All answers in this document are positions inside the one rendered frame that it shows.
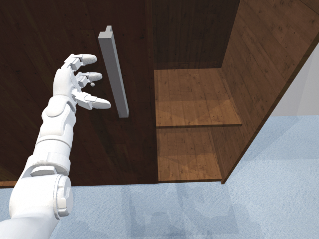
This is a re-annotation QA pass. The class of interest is wardrobe door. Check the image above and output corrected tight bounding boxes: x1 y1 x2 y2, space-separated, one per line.
0 0 159 186
0 166 19 181

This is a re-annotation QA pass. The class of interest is robot left forearm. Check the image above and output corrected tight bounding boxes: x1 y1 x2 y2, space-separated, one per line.
9 95 76 218

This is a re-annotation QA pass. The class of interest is robot left upper arm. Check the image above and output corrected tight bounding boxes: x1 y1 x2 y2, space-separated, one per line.
0 174 73 239

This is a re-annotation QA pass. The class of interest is robot left hand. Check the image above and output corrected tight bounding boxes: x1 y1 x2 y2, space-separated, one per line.
53 54 111 110

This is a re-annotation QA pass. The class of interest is handle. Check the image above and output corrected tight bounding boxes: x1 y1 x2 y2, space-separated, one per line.
98 25 129 118

